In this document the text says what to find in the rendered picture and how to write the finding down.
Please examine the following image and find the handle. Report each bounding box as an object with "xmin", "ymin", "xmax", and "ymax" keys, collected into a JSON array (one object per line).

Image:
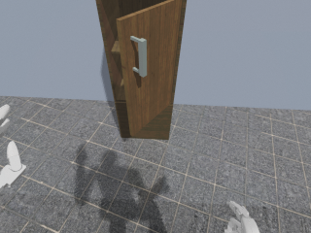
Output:
[{"xmin": 130, "ymin": 36, "xmax": 147, "ymax": 78}]

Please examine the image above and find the cupboard door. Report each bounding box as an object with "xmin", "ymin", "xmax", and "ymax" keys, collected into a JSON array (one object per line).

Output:
[{"xmin": 116, "ymin": 0, "xmax": 183, "ymax": 137}]

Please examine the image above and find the robot left hand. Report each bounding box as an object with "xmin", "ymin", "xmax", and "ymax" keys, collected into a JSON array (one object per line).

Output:
[{"xmin": 0, "ymin": 104, "xmax": 26, "ymax": 193}]

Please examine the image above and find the robot right hand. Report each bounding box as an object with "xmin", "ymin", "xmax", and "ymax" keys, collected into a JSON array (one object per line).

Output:
[{"xmin": 225, "ymin": 201, "xmax": 259, "ymax": 233}]

